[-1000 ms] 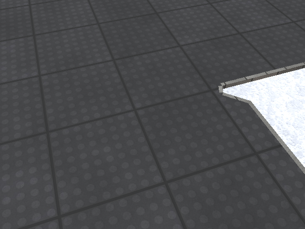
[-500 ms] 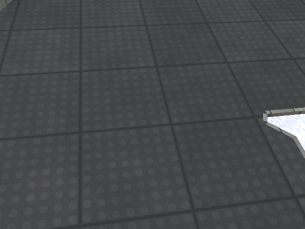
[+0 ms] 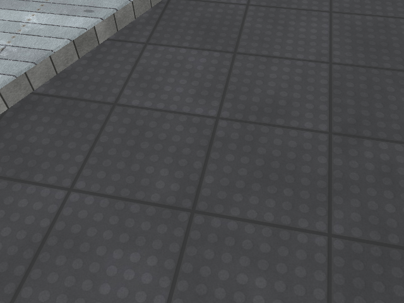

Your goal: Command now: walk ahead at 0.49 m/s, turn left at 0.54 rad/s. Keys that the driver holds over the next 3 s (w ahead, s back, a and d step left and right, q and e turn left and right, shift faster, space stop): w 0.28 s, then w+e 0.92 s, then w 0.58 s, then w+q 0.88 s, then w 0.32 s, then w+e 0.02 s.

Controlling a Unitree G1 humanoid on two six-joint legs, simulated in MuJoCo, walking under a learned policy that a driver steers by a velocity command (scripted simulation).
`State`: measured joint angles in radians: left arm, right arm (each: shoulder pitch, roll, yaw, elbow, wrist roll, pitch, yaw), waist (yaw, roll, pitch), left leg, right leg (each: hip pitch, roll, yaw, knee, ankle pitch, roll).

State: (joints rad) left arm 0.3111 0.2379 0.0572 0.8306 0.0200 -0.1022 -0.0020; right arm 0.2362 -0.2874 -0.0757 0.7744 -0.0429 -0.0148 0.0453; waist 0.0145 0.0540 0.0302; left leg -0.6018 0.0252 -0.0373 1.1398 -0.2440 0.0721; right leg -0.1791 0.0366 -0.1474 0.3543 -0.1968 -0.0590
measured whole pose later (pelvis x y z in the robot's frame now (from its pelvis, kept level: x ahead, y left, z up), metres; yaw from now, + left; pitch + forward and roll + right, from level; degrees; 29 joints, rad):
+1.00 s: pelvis +0.53 +0.00 -0.01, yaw -15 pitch +0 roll +0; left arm 0.27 0.26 0.08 0.89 0.00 -0.03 -0.01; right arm 0.21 -0.23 -0.03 0.84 -0.04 -0.07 0.00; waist 0.00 0.01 0.06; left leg -0.49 0.08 -0.01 1.20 -0.32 0.00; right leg -0.26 0.14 -0.05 0.44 -0.19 -0.15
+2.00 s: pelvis +1.02 -0.19 -0.01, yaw -24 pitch +1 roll +1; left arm 0.11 0.22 0.02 0.80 0.04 -0.08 -0.01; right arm 0.41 -0.23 -0.04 0.97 0.00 -0.05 0.00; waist -0.05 0.02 0.04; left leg -0.28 -0.01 -0.01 1.03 -0.39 0.08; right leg -0.34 0.00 -0.10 0.51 -0.18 -0.06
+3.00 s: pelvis +1.55 -0.29 -0.02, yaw +4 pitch +1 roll +1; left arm 0.05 0.24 0.02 0.74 0.03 -0.06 -0.02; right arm 0.45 -0.27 -0.05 0.94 -0.02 -0.06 -0.01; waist -0.07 0.00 0.04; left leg 0.08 -0.11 -0.13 0.44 -0.46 0.10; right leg -0.46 0.01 -0.05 0.52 -0.09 -0.07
